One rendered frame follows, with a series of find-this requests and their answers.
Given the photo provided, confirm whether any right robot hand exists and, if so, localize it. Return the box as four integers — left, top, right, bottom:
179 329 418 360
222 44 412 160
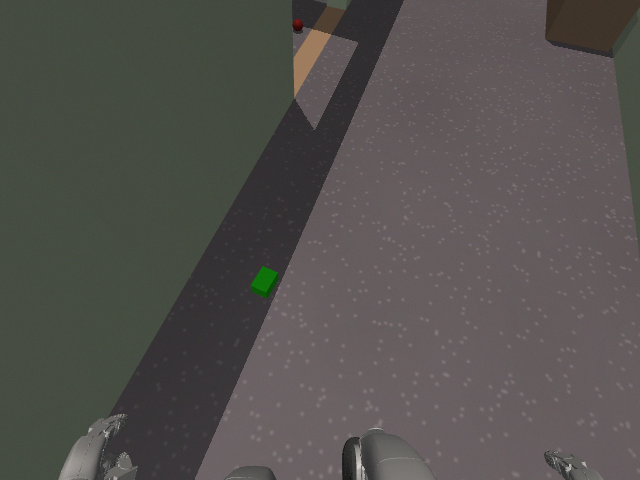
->
544 450 604 480

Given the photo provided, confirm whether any right robot foot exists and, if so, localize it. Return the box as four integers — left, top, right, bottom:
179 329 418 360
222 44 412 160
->
342 437 360 480

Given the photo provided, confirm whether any left robot hand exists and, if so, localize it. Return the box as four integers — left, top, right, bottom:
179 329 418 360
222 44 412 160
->
58 414 138 480

